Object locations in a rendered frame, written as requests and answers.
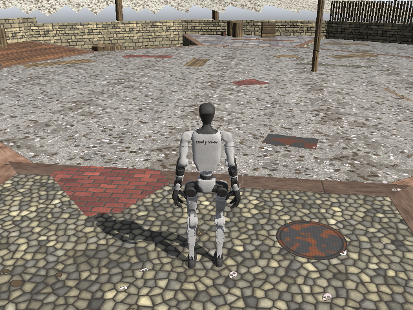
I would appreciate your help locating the robot left hand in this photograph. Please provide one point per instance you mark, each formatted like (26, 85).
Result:
(176, 198)

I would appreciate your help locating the robot right upper arm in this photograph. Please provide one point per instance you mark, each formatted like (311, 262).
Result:
(229, 148)

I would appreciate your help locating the right robot forearm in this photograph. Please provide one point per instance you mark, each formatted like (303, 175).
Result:
(234, 177)

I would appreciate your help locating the humanoid robot head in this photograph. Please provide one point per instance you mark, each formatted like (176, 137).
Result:
(206, 112)

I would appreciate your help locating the robot right hand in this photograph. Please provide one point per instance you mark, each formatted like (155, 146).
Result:
(236, 199)

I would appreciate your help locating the robot left upper arm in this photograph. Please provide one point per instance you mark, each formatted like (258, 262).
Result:
(183, 148)

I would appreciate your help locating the left robot forearm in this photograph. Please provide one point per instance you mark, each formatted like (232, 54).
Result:
(179, 176)

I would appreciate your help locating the robot left foot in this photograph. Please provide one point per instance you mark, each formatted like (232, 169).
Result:
(192, 263)

